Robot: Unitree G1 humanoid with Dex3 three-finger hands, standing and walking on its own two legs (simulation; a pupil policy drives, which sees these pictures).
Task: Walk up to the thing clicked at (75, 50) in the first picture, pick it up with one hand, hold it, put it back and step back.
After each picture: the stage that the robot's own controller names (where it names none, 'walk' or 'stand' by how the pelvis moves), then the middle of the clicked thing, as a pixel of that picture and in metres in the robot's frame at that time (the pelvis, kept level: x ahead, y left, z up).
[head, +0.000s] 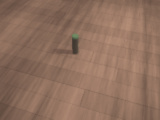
stand; (75, 44) +1.32 +0.07 -0.65
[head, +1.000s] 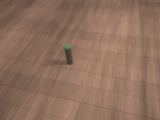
walk; (68, 54) +1.21 +0.22 -0.64
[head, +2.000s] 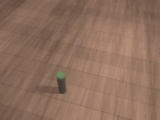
walk; (61, 83) +0.77 +0.19 -0.63
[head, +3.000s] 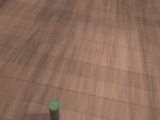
walk; (54, 111) +0.50 +0.15 -0.64
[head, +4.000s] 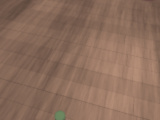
stand; out of the picture +0.45 +0.14 -0.64
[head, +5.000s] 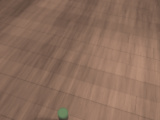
stand; (63, 119) +0.46 +0.13 -0.65
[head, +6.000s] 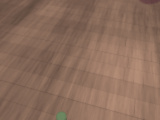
stand; out of the picture +0.47 +0.15 -0.66
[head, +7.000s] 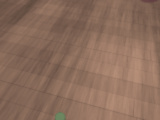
stand; out of the picture +0.46 +0.16 -0.66
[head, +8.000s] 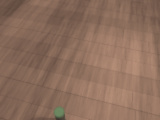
go down; (60, 118) +0.46 +0.16 -0.65
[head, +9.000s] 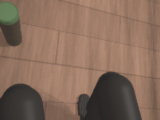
go down; (11, 28) +0.55 +0.18 -0.24
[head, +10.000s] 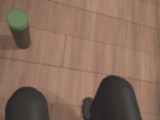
close in; (20, 32) +0.55 +0.16 -0.26
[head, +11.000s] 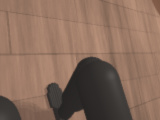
close in; out of the picture +0.55 +0.23 -0.18
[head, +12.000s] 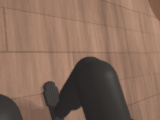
close; out of the picture +0.54 +0.23 -0.19
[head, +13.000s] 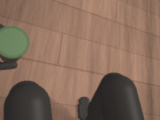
lift; (11, 49) +0.41 +0.19 -0.10
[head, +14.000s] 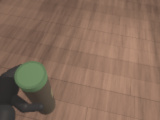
hold; (40, 93) +0.31 +0.13 +0.04
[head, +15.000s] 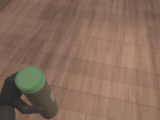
hold; (41, 96) +0.30 +0.14 +0.02
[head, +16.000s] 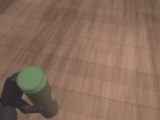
hold; (42, 96) +0.30 +0.14 +0.02
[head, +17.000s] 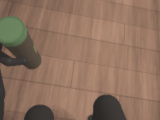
crouch; (23, 48) +0.45 +0.14 -0.04
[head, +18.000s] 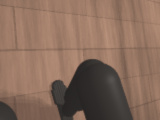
lower; out of the picture +0.52 +0.18 -0.17
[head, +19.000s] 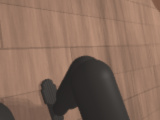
lower; out of the picture +0.51 +0.21 -0.19
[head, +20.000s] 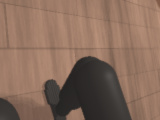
lower; out of the picture +0.50 +0.20 -0.20
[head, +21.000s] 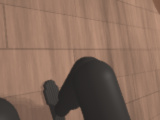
lower; out of the picture +0.50 +0.20 -0.20
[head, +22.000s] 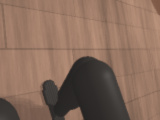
rest; out of the picture +0.50 +0.20 -0.20
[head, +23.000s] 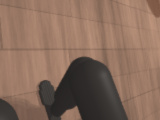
withdraw; out of the picture +0.50 +0.18 -0.21
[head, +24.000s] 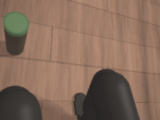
stand; (15, 37) +0.50 +0.14 -0.22
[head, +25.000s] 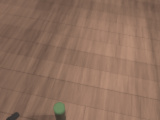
stand; (60, 114) +0.43 +0.10 -0.56
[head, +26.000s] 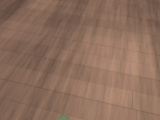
stand; out of the picture +0.42 +0.11 -0.60
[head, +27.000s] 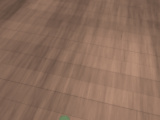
stand; out of the picture +0.42 +0.10 -0.60
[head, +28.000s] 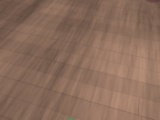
walk; out of the picture +0.43 +0.10 -0.66
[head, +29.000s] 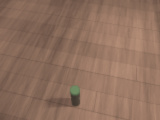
walk; (75, 96) +0.55 +0.07 -0.64
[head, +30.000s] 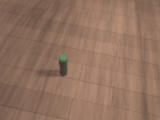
walk; (63, 65) +0.83 +0.11 -0.63
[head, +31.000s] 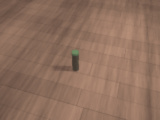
stand; (75, 60) +1.08 +0.10 -0.64
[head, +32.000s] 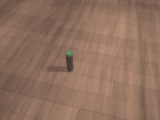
stand; (69, 61) +1.07 +0.12 -0.66
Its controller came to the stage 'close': yes
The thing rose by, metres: 0.68
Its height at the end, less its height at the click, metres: +0.00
